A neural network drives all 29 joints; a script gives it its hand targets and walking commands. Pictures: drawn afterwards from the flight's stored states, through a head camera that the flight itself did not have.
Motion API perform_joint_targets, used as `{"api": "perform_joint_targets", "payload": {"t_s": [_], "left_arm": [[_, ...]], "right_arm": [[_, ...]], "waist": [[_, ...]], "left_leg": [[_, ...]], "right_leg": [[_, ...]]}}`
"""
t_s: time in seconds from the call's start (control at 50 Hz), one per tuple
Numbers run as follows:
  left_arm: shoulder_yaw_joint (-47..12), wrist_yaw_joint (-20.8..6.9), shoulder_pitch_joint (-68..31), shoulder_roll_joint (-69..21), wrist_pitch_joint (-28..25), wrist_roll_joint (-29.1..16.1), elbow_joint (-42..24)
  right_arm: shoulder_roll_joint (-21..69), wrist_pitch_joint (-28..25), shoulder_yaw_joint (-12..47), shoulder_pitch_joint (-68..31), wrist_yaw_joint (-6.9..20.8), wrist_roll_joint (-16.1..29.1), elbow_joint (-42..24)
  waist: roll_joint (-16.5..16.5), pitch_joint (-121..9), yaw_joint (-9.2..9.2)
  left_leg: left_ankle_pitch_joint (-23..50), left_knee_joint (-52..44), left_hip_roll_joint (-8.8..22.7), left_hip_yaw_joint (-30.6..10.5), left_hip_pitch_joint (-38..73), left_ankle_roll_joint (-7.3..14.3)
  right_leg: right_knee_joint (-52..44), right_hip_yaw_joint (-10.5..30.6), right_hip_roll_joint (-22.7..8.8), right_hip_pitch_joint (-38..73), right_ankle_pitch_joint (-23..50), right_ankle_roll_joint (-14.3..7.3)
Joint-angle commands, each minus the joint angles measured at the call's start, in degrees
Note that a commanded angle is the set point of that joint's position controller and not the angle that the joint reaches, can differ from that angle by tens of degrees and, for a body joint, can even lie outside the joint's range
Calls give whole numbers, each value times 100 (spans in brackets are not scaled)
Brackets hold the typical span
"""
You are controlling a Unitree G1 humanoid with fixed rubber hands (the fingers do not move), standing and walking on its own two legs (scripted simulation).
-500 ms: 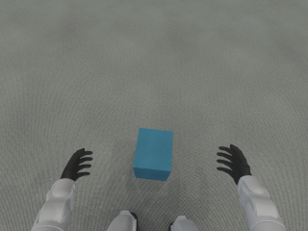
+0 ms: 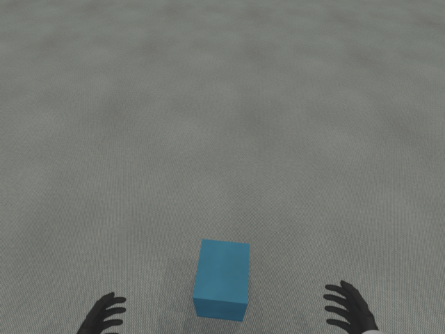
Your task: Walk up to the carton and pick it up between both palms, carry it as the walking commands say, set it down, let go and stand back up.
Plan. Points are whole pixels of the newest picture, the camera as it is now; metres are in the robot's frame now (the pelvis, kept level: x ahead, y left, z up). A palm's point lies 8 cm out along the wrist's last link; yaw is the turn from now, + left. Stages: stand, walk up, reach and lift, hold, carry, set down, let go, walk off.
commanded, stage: let go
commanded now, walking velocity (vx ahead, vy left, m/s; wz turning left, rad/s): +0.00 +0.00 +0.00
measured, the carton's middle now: (222, 281) +0.45 -0.01 -0.64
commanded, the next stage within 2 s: stand in 0.22 s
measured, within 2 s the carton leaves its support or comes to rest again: neither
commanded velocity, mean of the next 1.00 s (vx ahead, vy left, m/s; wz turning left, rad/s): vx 0.00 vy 0.00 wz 0.00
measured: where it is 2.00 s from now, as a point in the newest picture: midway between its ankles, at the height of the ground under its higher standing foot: outside the picture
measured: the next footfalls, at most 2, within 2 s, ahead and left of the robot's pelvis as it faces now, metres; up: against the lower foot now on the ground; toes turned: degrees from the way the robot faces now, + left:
none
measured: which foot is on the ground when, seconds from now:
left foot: down 0.00-1.00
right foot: down 0.00-1.00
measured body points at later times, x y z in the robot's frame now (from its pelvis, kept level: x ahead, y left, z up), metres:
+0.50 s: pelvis +0.01 +0.00 +0.00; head -0.04 -0.01 +0.45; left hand +0.18 +0.25 -0.06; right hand +0.19 -0.29 -0.05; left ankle +0.02 +0.12 -0.74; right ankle -0.03 -0.13 -0.74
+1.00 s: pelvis +0.00 +0.00 +0.00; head -0.06 +0.00 +0.45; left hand +0.14 +0.26 -0.07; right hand +0.15 -0.30 -0.07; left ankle +0.02 +0.12 -0.74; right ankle -0.03 -0.13 -0.74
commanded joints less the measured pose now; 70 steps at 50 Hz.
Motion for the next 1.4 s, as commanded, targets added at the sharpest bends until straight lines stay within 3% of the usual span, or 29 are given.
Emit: {"api": "perform_joint_targets", "payload": {"t_s": [0.0,0.08,0.12,0.14,0.18,0.2,0.22,0.32,0.34,0.36,0.4,0.52,0.54,0.56,0.62,0.68,0.78,0.84,0.88,1.0,1.02,1.12,1.16,1.18,1.24,1.28,1.3,1.36,1.38], "left_arm": [[370,-17,-549,590,19,188,-870],[298,-44,-68,559,86,152,-593],[354,29,-375,655,39,137,-910],[310,59,-154,535,73,100,-733],[312,137,-381,670,40,108,-780],[255,129,-259,489,75,109,-811],[472,269,-386,1332,-159,280,-63],[390,327,-69,1306,-531,389,127],[310,342,-399,1092,-581,425,69],[367,321,-263,1207,-577,422,189],[395,331,-106,1385,-691,402,223],[413,342,55,1352,-741,308,471],[492,386,-58,1560,-728,367,426],[459,403,2,1380,-728,338,517],[433,410,-77,1326,-767,268,382],[556,441,95,1556,-795,347,367],[510,371,-69,1469,-781,333,385],[470,437,211,1620,-802,370,589],[391,423,184,1342,-760,316,490],[527,416,163,1565,-812,367,501],[417,351,112,1419,-801,303,484],[509,407,36,1657,-915,365,517],[565,420,-64,1705,-873,340,470],[476,415,136,1408,-843,265,493],[518,454,168,1654,-845,248,555],[487,427,150,1562,-901,268,574],[602,467,-29,1727,-852,349,479],[456,419,300,1459,-836,205,609],[520,393,-130,1677,-877,250,550]], "right_arm": [[-731,-86,152,-235,17,-522,-1321],[-801,-37,136,138,-119,-594,-1021],[-782,115,280,133,-71,-509,-1028],[-605,220,288,-42,-74,-549,-1194],[-771,262,337,-147,-136,-435,-888],[-681,288,285,-37,-71,-478,-957],[-1416,-216,-108,150,-411,-658,57],[-1290,-659,-91,-251,-506,-838,391],[-1457,-710,-154,-426,-502,-823,287],[-1337,-712,-148,-281,-454,-844,389],[-1665,-695,-153,-41,-502,-833,678],[-1508,-889,-80,-318,-422,-811,786],[-1651,-863,-101,-408,-454,-814,689],[-1568,-898,-100,-199,-488,-733,875],[-1764,-931,-95,-121,-502,-831,1027],[-1559,-859,-70,-281,-516,-839,952],[-1784,-893,-153,-273,-520,-787,1081],[-1718,-895,-138,-133,-564,-745,1105],[-1833,-877,-125,-81,-563,-711,1138],[-1673,-913,-178,-187,-579,-833,1109],[-1906,-938,-158,-413,-550,-772,972],[-1681,-987,-118,-282,-577,-768,1140],[-1660,-960,-84,-79,-496,-762,1052],[-1875,-1022,-192,-195,-567,-738,1129],[-1817,-899,-161,-141,-570,-715,1205],[-1716,-945,-138,-265,-570,-764,1219],[-1561,-919,-73,-105,-539,-712,1191],[-1852,-933,-126,-40,-554,-690,1304],[-1592,-943,-44,-442,-578,-677,1149]], "waist": [[-302,-619,80],[-286,-689,-40],[87,-636,39],[-280,-651,240],[221,-620,203],[-17,-569,48],[-209,-1929,220],[60,-917,315],[198,-697,128],[-453,-507,128],[-316,-809,192],[-530,-711,245],[-210,-894,173],[-534,-890,152],[-125,-445,177],[-223,-340,238],[-205,-606,201],[-660,-346,111],[24,-512,106],[-559,-194,126],[-74,-302,204],[-447,-128,92],[-306,-193,28],[165,-436,235],[-558,-496,149],[-23,-288,277],[-317,-312,116],[63,-854,135],[-718,-646,131]], "left_leg": [[1485,-348,-269,126,1719,-126],[1534,-149,-237,159,2022,-149],[1725,-298,-197,61,1874,-71],[1540,-206,-192,68,1827,-55],[1315,-299,-183,81,1527,-112],[1280,-246,-151,53,1976,-99],[1294,-59,528,-318,1136,24],[-116,-384,310,-313,160,36],[-148,-368,244,-308,163,29],[105,-265,310,-398,165,86],[1023,-166,456,-465,274,91],[853,-173,476,-510,355,161],[1016,-177,462,-451,576,95],[1143,-76,444,-428,489,143],[694,-286,432,-421,214,105],[1786,-78,444,-370,375,191],[755,-300,463,-511,370,154],[815,-260,495,-536,306,221],[723,-232,521,-447,394,230],[244,-427,562,-668,229,259],[-244,-417,436,-615,-27,250],[535,-293,540,-650,245,320],[835,-285,552,-605,249,248],[914,-258,540,-728,357,287],[1191,-121,549,-584,454,330],[1117,-237,571,-508,325,291],[1164,-280,499,-527,415,164],[812,-187,605,-516,584,300],[803,-264,602,-697,492,338]], "right_leg": [[-752,-456,149,-425,1400,53],[-875,-323,29,-319,1632,14],[-744,-366,166,-322,1593,23],[-596,-432,129,-226,1618,49],[-521,-329,198,-233,1399,-13],[-615,-391,182,-601,1222,-18],[-84,-131,-101,-176,980,42],[-295,238,-248,-535,337,-134],[-493,252,-218,-815,342,-135],[-539,272,-293,-867,798,-118],[-302,231,-295,-530,1212,-141],[-361,400,-388,-664,1287,-238],[-487,336,-347,-562,1486,-152],[-351,343,-338,-481,1797,-206],[-413,481,-364,-675,1254,-223],[-370,262,-291,-918,1934,-179],[-507,422,-351,-617,829,-261],[-522,477,-367,-727,1342,-286],[-516,448,-432,-707,1159,-267],[-542,435,-330,-924,560,-258],[-646,323,-311,-730,303,-251],[-572,569,-359,-918,887,-373],[-464,497,-353,-738,1310,-344],[-378,606,-448,-727,1233,-380],[-446,442,-390,-659,1637,-345],[-420,599,-506,-651,1420,-332],[-501,545,-443,-747,1313,-345],[-364,414,-413,-437,1527,-358],[-459,490,-355,-557,1210,-344]]}}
